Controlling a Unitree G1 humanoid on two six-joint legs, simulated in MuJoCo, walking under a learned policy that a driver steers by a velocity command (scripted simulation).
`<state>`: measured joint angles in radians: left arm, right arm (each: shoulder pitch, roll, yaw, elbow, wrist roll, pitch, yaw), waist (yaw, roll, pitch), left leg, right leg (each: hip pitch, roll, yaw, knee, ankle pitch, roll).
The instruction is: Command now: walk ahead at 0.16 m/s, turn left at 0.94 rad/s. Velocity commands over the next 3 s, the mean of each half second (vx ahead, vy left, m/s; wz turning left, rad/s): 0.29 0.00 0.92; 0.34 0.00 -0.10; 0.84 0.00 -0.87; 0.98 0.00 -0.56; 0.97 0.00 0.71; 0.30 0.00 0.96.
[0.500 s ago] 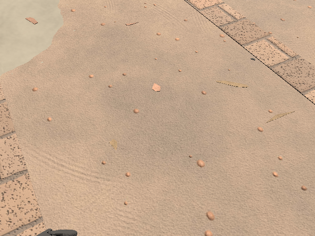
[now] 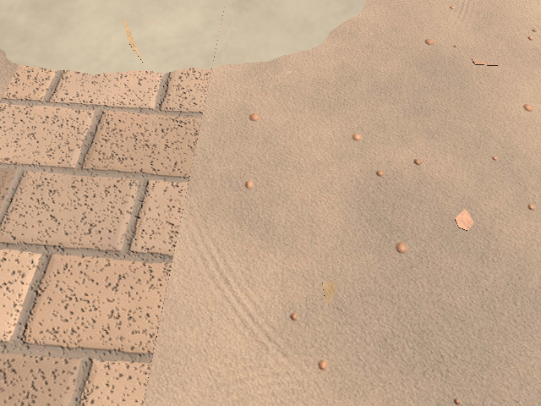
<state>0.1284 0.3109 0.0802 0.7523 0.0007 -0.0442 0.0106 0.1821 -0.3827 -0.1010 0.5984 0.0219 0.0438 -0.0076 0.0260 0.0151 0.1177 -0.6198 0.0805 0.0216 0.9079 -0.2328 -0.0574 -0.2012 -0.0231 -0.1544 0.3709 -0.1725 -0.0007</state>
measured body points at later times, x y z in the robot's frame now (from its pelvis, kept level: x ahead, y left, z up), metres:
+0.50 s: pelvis +0.15 +0.00 +0.00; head +0.16 +0.01 +0.45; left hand +0.19 +0.33 -0.09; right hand +0.41 -0.20 -0.07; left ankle +0.13 +0.11 -0.74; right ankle +0.25 -0.12 -0.73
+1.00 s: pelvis +0.30 +0.05 +0.00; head +0.32 +0.06 +0.45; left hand +0.25 +0.34 -0.12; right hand +0.57 -0.12 -0.07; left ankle +0.27 +0.16 -0.74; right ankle +0.26 -0.10 -0.68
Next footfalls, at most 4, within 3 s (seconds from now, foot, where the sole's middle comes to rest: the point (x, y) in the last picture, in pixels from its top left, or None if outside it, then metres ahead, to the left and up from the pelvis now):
0.12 left None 0.17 0.12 -0.78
0.54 right None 0.29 -0.09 -0.78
0.90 left None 0.30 0.18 -0.78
1.40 right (294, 269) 0.76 -0.03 -0.78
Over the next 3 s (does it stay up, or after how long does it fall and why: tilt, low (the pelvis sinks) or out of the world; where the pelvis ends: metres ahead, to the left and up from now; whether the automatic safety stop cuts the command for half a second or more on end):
stays up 1.78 -0.20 -0.01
